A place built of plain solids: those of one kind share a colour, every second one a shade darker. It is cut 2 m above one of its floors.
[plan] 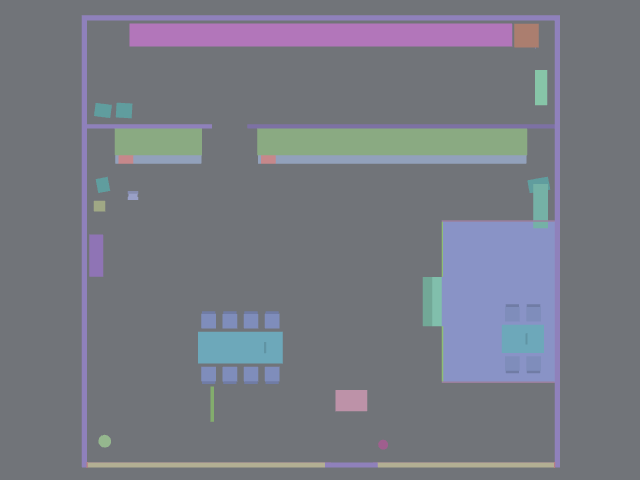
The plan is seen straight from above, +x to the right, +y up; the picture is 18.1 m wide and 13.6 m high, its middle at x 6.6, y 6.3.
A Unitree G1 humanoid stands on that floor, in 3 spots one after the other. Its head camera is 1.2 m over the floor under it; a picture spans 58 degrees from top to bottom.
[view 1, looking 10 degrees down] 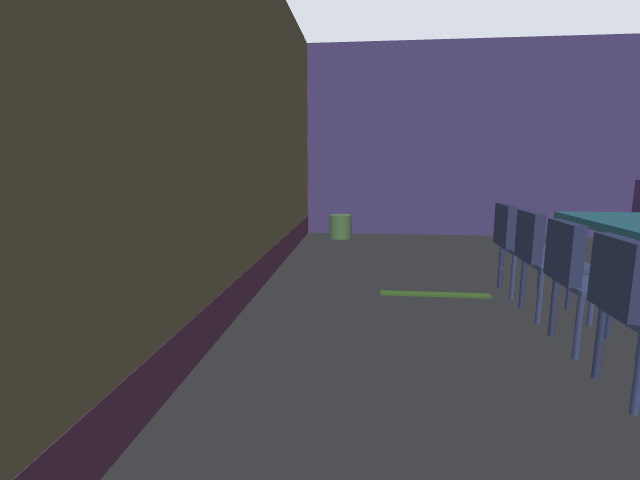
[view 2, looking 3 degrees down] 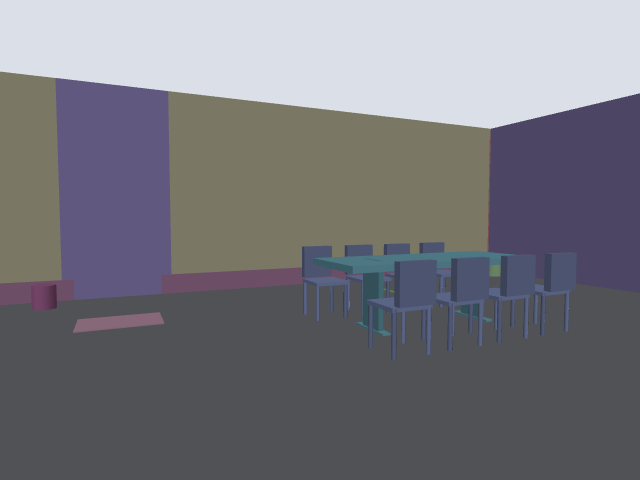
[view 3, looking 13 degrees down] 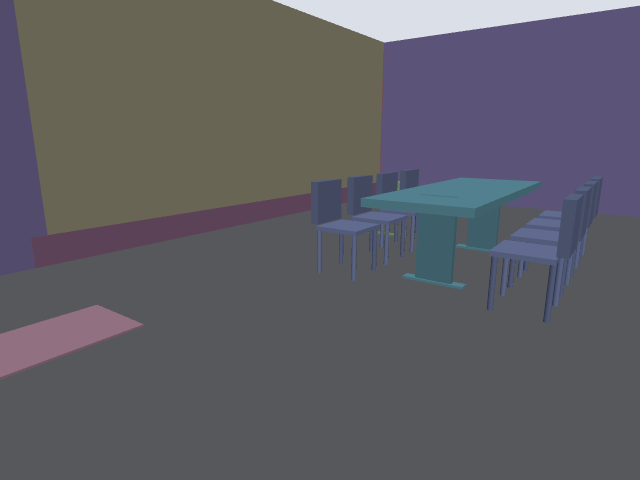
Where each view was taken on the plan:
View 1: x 7.49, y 1.00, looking -174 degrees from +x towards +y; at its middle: ground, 6.91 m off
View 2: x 7.49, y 7.16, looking -115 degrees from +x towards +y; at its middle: window_wall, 7.91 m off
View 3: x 8.51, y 4.55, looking -144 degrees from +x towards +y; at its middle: side_chair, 3.90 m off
